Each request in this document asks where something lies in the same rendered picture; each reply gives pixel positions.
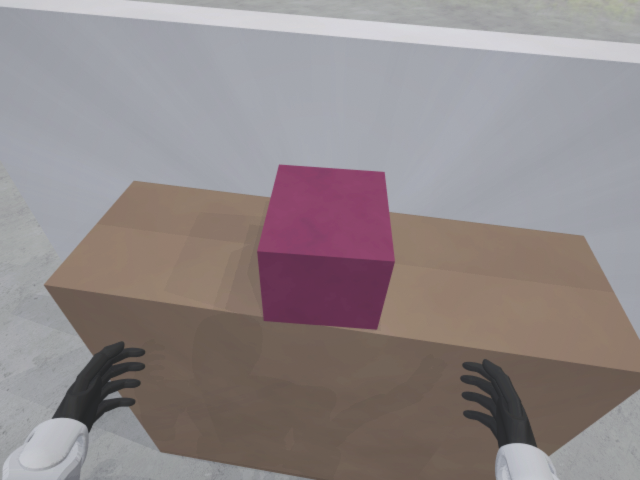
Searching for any robot right forearm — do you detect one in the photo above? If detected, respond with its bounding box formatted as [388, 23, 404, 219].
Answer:
[495, 443, 560, 480]

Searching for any robot left forearm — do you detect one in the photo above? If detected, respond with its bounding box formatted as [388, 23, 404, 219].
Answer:
[2, 418, 89, 480]

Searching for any robot left hand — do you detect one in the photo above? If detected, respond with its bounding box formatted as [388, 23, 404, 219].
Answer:
[52, 341, 145, 433]

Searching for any pedestal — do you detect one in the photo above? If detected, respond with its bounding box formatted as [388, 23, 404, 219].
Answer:
[44, 181, 640, 480]

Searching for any carton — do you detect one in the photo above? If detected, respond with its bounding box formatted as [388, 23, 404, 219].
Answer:
[257, 165, 395, 330]

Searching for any robot right hand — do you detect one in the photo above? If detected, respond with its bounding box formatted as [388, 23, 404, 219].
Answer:
[460, 359, 537, 448]

